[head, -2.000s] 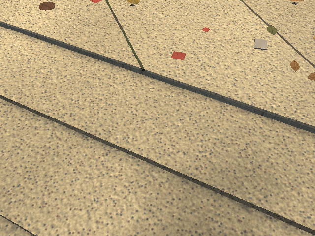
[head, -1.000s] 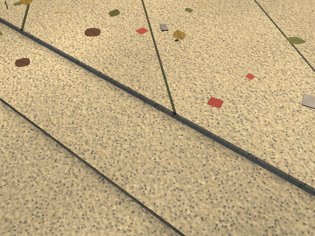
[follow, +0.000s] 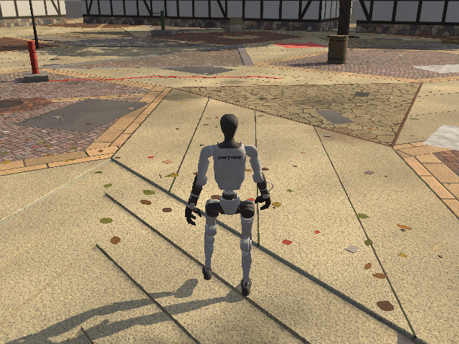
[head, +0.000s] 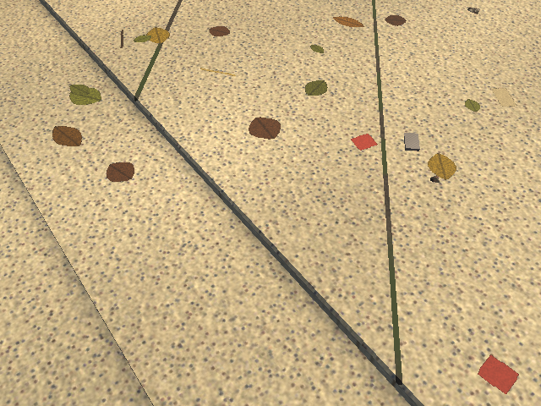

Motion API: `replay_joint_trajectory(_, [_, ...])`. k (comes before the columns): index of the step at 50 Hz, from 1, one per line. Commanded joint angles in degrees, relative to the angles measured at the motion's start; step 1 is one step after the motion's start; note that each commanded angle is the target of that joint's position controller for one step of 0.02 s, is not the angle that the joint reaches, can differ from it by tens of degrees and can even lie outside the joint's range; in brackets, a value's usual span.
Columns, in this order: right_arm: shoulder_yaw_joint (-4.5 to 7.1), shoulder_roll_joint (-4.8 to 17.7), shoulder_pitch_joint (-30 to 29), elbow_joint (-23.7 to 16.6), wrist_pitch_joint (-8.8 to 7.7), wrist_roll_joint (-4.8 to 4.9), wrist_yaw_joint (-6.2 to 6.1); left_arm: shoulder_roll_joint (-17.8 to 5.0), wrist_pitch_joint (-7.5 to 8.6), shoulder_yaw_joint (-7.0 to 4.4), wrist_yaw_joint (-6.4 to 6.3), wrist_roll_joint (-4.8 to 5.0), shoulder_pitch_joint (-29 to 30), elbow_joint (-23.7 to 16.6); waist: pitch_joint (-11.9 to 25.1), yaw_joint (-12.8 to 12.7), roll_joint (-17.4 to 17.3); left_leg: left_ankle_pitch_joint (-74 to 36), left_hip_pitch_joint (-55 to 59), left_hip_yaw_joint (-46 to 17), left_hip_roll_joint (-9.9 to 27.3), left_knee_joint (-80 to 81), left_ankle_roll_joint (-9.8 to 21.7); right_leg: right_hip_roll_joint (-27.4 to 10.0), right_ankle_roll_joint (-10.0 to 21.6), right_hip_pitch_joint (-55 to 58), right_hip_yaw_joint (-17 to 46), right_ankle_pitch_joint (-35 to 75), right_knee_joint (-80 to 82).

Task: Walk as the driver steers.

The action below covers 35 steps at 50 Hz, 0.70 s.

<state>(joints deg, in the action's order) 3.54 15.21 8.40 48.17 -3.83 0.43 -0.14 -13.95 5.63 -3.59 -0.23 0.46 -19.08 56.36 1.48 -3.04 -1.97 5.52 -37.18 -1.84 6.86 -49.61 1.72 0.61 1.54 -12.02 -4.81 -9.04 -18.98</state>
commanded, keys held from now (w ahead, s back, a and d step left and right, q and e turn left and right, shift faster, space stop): w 0.50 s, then w+e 0.50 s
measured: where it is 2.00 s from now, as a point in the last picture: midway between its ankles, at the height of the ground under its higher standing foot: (351, 229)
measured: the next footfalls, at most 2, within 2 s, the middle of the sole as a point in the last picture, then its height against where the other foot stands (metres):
left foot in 0.18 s outside the picture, level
right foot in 0.78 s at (295, 404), level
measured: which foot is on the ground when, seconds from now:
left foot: up 0.00-0.16, down 0.18-0.78, up 0.80-1.00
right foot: down 0.00-0.22, up 0.24-0.76, down 0.78-1.00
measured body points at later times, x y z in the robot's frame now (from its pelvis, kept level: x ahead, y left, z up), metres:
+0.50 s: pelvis +0.25 +0.10 -0.01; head +0.26 +0.13 +0.43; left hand +0.43 +0.35 -0.14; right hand +0.21 -0.14 -0.15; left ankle +0.21 +0.18 -0.77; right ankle +0.34 -0.05 -0.66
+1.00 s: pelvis +0.52 +0.07 +0.00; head +0.54 +0.07 +0.45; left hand +0.58 +0.34 -0.13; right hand +0.69 -0.21 -0.08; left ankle +0.62 +0.23 -0.68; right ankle +0.49 +0.01 -0.74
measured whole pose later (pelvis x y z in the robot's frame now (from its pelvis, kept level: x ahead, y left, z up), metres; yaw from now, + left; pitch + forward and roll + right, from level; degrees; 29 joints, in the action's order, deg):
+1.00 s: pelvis +0.52 +0.07 +0.00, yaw -13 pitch +1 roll -1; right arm 3.3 14.0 0.0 44.6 -7.4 -0.2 -0.2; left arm -13.4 3.6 -4.4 -0.2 1.1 -22.3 50.3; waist -1.5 -3.4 -0.9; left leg 15.4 -34.3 -4.4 5.2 -54.9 -2.6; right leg 6.5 6.6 -9.2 2.0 -11.3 -19.4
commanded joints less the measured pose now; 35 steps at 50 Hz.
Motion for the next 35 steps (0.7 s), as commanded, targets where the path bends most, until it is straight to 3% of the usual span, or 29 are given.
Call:
replay_joint_trajectory(1, [0.18, 1.74, -0.58, -1.87, -0.30, 0.18, 0.20, -9.74, 0.74, -2.15, -0.82, 0.77, 3.49, -3.76, -1.81, 2.38, 6.53, -7.45, 5.56, 0.59, 0.08, 8.80, -1.48, -12.97, 9.56, -4.52, 8.12, -2.42, 11.45])
replay_joint_trajectory(6, [0.15, 3.08, -5.07, -3.08, -0.03, 0.97, 0.89, -10.91, -0.42, -3.01, -1.18, 1.50, 1.00, -2.65, -3.95, 0.65, 6.77, -5.69, 5.86, -0.41, 0.12, 17.99, -1.44, -16.31, 7.76, 2.09, 9.16, -7.32, 7.08])
replay_joint_trajectory(7, [0.26, 3.53, -4.86, -2.94, -0.01, 0.81, 0.96, -10.97, -0.84, -3.11, -1.04, 1.48, 0.45, -2.67, -3.90, 0.37, 6.32, -1.72, 7.75, 1.85, -1.29, 18.55, -1.23, -16.47, 7.75, 2.09, 9.34, -8.91, 6.04])
replay_joint_trajectory(9, [0.94, 4.25, 0.05, -1.46, -0.02, 1.07, 0.89, -10.69, -1.88, -2.97, -0.93, 1.38, 0.99, -2.22, -3.68, 3.42, 5.87, 1.71, 14.58, 3.06, -2.32, 22.03, 0.05, -15.99, 5.96, 1.33, 8.82, -10.02, 0.12])
replay_joint_trajectory(10, [2.29, 6.24, 7.33, 1.19, -0.06, 1.04, 0.67, -8.81, -2.30, -2.28, -0.67, 0.73, 1.08, -2.03, -0.59, 6.55, 3.63, 2.43, 23.63, 4.35, -4.04, 22.97, 0.98, -13.29, 4.60, -0.52, 6.62, -4.79, -9.93])
replay_joint_trajectory(11, [4.20, 11.22, 14.24, 3.63, -0.11, 0.45, 0.36, -4.76, -1.80, -1.09, 0.15, 0.01, -2.46, -2.24, 6.51, 7.08, -6.99, 4.86, 41.03, -2.18, 1.37, 21.33, 3.90, -8.10, 1.80, -11.53, 1.45, -1.82, -27.08])
replay_joint_trajectory(12, [4.87, 13.46, 21.27, 5.16, 0.35, 0.97, 0.35, -1.49, -0.85, 0.18, 0.90, -1.36, -3.99, -2.72, 12.43, 8.27, -15.42, 11.02, 53.85, -18.06, 10.68, 24.43, 7.66, -3.21, -1.16, -25.80, 1.11, -20.29, -46.80])
replay_joint_trajectory(13, [3.11, 9.28, 26.02, 5.79, 0.47, 1.20, 0.84, -1.53, 0.13, 0.03, 1.31, -1.13, -0.64, -2.50, 12.72, 9.75, -12.27, 5.10, 54.57, -20.05, 10.61, 24.76, 6.10, -2.21, -0.14, -31.85, 8.33, -29.24, -57.92])
replay_joint_trajectory(14, [3.28, 10.47, 25.35, 7.08, 0.48, 1.50, 1.27, -2.50, 0.52, -0.34, 1.30, 2.37, 1.96, -5.12, 13.49, 8.12, -10.80, 17.86, 53.53, -29.93, 14.99, 32.70, 8.49, -1.56, 0.39, -38.70, 8.01, -24.14, -61.73])
replay_joint_trajectory(15, [2.30, 8.04, 19.00, 5.24, 0.01, 1.29, 1.66, -5.09, 0.14, -0.64, 0.41, 2.64, 9.35, -7.52, 7.43, 7.99, -2.63, 20.08, 46.36, -29.58, 14.36, 36.19, 7.45, -4.65, 1.12, -40.89, 6.65, -18.73, -61.50])
replay_joint_trajectory(16, [1.42, 6.56, 12.60, 3.70, -0.69, -0.03, 1.62, -6.42, -0.30, -0.97, -0.09, 2.63, 11.50, -8.70, 3.80, 5.94, -2.50, 16.68, 40.27, -26.15, 13.94, 35.32, 8.26, -6.86, 1.65, -40.39, 7.37, -12.84, -59.80])
replay_joint_trajectory(17, [0.33, 3.95, 8.61, 2.83, -1.40, -0.82, 1.81, -6.08, -1.09, -0.96, -0.29, 1.76, 10.33, -8.28, 3.13, 3.99, -2.27, 12.16, 35.18, -21.27, 11.14, 35.93, 7.56, -8.59, 1.85, -36.25, 8.07, -9.61, -57.70])
replay_joint_trajectory(19, [-0.08, 2.90, 8.29, 3.90, -1.84, -0.71, 1.56, -4.57, -1.86, -0.88, 0.02, 0.98, 8.24, -8.03, 2.90, 1.78, -3.69, 7.72, 32.85, -14.81, 8.01, 37.53, 6.11, -8.35, 2.51, -33.53, 7.73, -5.92, -54.42])
replay_joint_trajectory(24, [-0.58, 3.19, 14.30, 6.65, -2.01, -0.68, 0.05, -3.06, -2.38, -0.62, 0.68, 0.15, 16.05, -11.03, -1.31, 3.17, -1.37, 0.46, 33.19, -7.27, 6.65, 41.71, 6.26, -6.32, 1.02, -37.72, 5.05, 2.84, -41.45])
replay_joint_trajectory(28, [-0.10, 4.62, 14.91, 7.71, -2.13, -0.69, -0.48, -2.56, -2.78, -0.44, 1.37, 0.51, 21.69, -13.02, -2.61, 3.94, -1.76, -2.48, 36.59, -0.55, 6.94, 44.78, 5.04, -4.45, 1.19, -34.95, 2.62, 7.35, -30.98])
replay_joint_trajectory(31, [0.27, 4.09, 14.94, 8.90, -1.73, -0.81, -0.62, -2.40, -3.33, -0.60, 1.89, 0.83, 24.28, -14.47, -4.29, 4.29, -1.43, -7.14, 42.11, 4.85, 8.25, 44.62, 3.63, -3.72, 3.15, -34.41, 2.11, 6.23, -26.99])
replay_joint_trajectory(33, [0.69, 4.52, 12.86, 8.92, -1.38, -0.67, -0.64, -2.39, -3.58, -0.84, 2.03, 0.68, 24.09, -15.38, -4.33, 3.24, -2.32, -17.22, 43.44, 9.09, 8.01, 42.32, 2.26, -2.49, 5.18, -29.66, -0.19, 3.22, -24.31])
replay_joint_trajectory(35, [1.55, 6.87, 10.04, 8.58, -1.15, -0.24, -0.90, -4.08, -4.30, -1.64, 1.78, -0.04, 19.35, -15.77, -1.84, 0.16, -6.41, -40.97, 45.49, 11.19, 9.19, 35.49, 1.28, -0.69, 7.00, -22.30, -2.39, -1.96, -24.69])
Keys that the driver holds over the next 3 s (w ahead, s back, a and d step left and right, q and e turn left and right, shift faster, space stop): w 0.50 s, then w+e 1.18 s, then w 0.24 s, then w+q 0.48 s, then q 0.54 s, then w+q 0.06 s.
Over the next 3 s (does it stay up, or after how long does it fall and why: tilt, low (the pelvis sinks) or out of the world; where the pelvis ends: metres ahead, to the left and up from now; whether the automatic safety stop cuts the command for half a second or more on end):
stays up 1.36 -0.42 0.03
